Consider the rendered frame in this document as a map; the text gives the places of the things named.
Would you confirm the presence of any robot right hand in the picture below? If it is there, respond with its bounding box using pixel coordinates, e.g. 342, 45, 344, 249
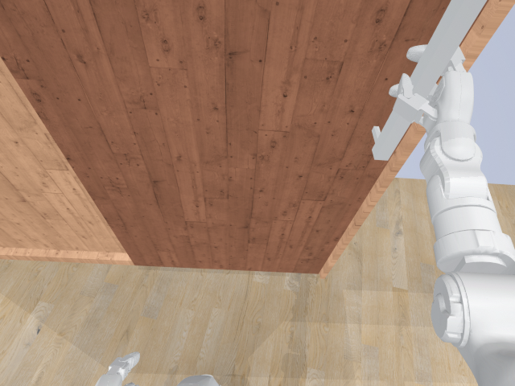
389, 44, 474, 136

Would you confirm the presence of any wardrobe door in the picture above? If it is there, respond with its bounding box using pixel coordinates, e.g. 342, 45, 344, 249
0, 57, 127, 253
0, 0, 489, 274

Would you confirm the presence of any right robot forearm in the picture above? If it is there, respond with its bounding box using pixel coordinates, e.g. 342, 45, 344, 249
419, 121, 515, 275

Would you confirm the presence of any robot right upper arm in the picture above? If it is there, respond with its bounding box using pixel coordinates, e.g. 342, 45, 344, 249
431, 271, 515, 386

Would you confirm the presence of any handle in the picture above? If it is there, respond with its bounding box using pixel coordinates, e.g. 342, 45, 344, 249
372, 0, 487, 161

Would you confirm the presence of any robot left hand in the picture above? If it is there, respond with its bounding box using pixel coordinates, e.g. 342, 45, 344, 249
95, 351, 140, 386

